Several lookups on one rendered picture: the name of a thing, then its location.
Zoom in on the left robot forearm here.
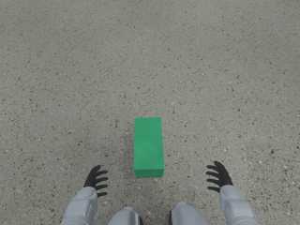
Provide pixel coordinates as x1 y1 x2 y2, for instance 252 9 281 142
60 187 98 225

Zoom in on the robot thigh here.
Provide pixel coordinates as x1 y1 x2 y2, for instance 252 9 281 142
172 204 209 225
108 209 140 225

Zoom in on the carton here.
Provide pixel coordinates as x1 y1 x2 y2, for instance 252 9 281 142
134 117 165 178

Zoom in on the robot left thigh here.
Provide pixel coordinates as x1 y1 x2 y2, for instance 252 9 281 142
108 209 140 225

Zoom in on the right robot hand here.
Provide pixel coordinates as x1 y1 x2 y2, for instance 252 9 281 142
206 161 233 193

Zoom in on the robot right thigh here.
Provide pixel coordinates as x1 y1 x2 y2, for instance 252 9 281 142
172 204 209 225

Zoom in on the left robot hand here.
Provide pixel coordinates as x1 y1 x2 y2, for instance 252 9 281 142
83 165 109 197

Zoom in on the right robot forearm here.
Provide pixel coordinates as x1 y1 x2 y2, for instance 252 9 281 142
219 185 261 225

